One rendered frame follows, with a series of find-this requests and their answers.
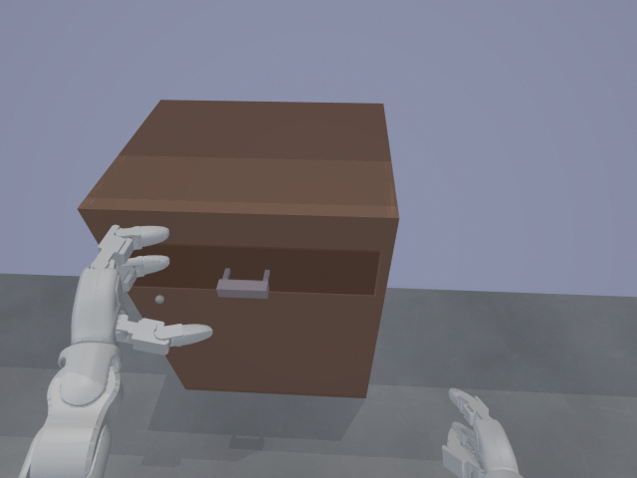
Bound robot right hand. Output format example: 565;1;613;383
442;387;520;478

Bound handle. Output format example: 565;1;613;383
216;268;270;299

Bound drawer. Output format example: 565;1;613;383
129;243;380;295

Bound robot left forearm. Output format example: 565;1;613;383
18;341;123;478

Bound robot left hand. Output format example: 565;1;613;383
71;225;213;356

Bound cabinet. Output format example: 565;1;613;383
78;100;399;398

